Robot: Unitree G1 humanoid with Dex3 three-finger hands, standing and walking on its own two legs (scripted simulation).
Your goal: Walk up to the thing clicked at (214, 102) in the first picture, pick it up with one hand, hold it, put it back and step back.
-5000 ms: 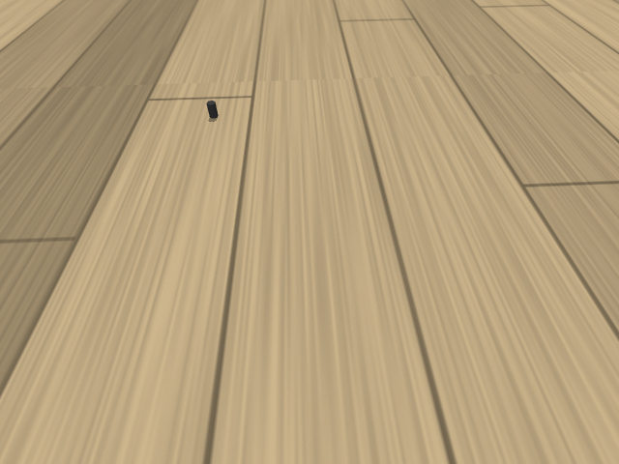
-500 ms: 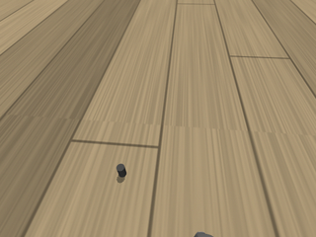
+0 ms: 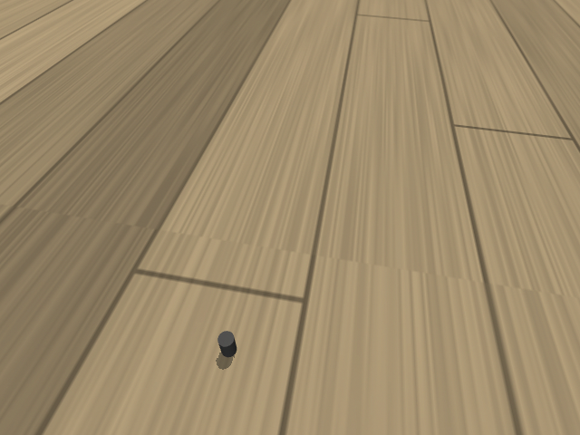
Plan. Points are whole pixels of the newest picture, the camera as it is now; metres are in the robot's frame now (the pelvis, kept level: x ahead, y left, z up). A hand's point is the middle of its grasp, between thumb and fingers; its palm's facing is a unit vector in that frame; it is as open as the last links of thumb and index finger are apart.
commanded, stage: walk up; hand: left
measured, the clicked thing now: (227, 344) +0.53 +0.25 -0.71
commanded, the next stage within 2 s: stand in 1.64 s
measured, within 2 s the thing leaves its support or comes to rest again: neither
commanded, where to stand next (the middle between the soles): +0.13 +0.01 m, yaw +0 degrees
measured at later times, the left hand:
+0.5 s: hand out of the picture +0.13 +0.24 -0.13, palm faces -0.05 -0.93 -0.37, open 7.3 cm
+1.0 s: hand (147, 427) +0.17 +0.24 -0.13, palm faces -0.04 -0.95 -0.32, open 7.3 cm
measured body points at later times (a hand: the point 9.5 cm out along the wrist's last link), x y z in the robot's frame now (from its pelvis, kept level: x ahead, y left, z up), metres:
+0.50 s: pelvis +0.05 -0.01 +0.01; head +0.06 -0.03 +0.46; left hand +0.14 +0.29 -0.11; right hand +0.12 -0.31 -0.13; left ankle +0.09 +0.12 -0.72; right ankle +0.09 -0.14 -0.72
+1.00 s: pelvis +0.07 +0.00 +0.03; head +0.08 +0.00 +0.48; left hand +0.17 +0.29 -0.11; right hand +0.14 -0.32 -0.10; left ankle +0.09 +0.12 -0.72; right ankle +0.09 -0.14 -0.72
